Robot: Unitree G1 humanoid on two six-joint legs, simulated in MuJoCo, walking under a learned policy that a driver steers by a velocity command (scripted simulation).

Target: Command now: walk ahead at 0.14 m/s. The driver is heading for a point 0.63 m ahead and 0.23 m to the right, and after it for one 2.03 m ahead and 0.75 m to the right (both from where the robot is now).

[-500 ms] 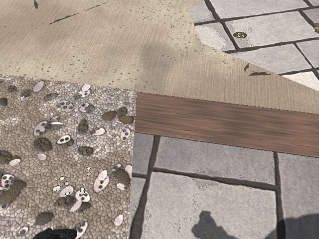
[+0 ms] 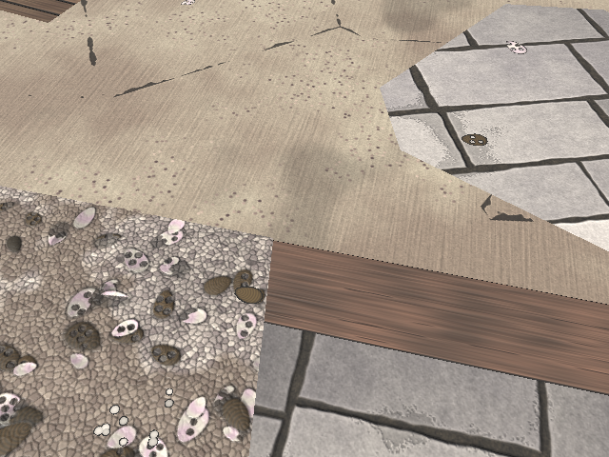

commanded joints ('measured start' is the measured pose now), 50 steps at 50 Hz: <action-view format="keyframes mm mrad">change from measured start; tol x64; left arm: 1 12 119 32 -22 -16 -1 7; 50 62 104 38 -73 58 -152 -62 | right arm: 1 31 -134 -36 -22 13 -15 -4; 50 -4 -71 54 -68 -73 -77 33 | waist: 1 -2 57 -29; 50 -25 11 14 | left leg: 1 41 12 -26 -57 -96 72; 37 367 230 231 14 1189 111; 40 -334 -67 -9 769 -265 27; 50 -224 85 5 419 170 8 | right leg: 1 -56 -24 24 -50 -170 -38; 13 264 -364 450 -135 231 -237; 19 -591 -19 216 714 -204 -28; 33 -391 -44 -26 124 277 -45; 40 890 -248 720 -59 -65 -465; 50 -340 -63 303 -323 47 -258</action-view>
